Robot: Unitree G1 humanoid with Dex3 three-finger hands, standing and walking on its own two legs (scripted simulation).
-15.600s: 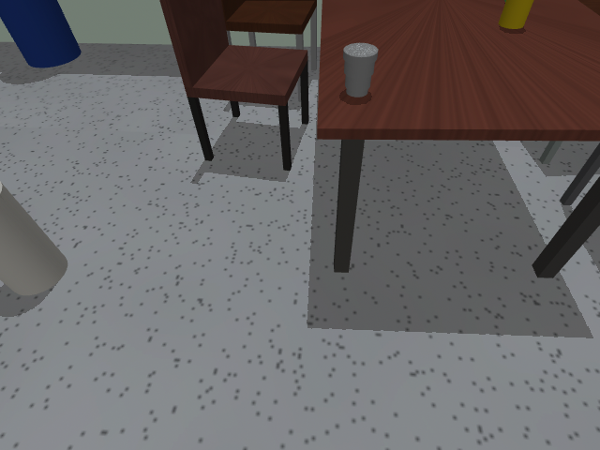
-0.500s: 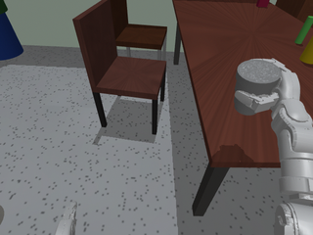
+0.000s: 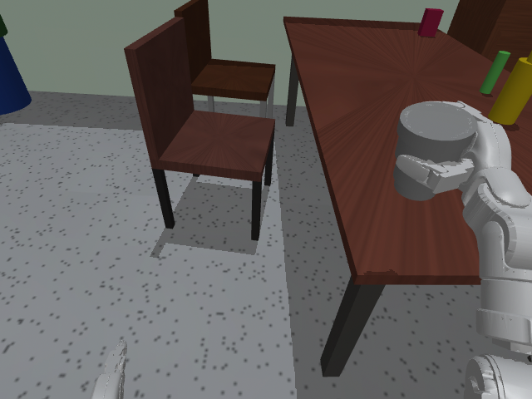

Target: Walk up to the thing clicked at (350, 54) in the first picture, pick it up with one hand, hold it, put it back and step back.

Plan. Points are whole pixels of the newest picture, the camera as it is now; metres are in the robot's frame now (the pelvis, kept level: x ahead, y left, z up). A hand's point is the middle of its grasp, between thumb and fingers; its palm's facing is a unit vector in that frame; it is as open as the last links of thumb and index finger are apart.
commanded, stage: lift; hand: right
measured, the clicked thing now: (425, 156) +0.37 -0.18 +0.24
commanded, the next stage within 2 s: hold in 0.02 s
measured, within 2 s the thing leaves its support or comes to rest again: neither
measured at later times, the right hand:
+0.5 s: hand (435, 138) +0.36 -0.18 +0.27, palm faces +0.17 +0.99 +0.00, open 11.2 cm
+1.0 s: hand (438, 143) +0.36 -0.18 +0.27, palm faces +0.17 +0.99 -0.01, open 11.2 cm
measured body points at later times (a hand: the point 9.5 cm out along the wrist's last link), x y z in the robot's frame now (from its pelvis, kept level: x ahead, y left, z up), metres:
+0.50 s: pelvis +0.01 +0.00 +0.00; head -0.03 +0.04 +0.45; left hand +0.18 +0.26 -0.08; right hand +0.35 -0.23 +0.28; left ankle -0.03 +0.11 -0.74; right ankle +0.06 -0.13 -0.74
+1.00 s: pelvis +0.02 +0.00 +0.00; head -0.03 +0.03 +0.45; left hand +0.19 +0.26 -0.08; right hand +0.34 -0.23 +0.27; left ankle -0.03 +0.11 -0.74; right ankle +0.06 -0.13 -0.74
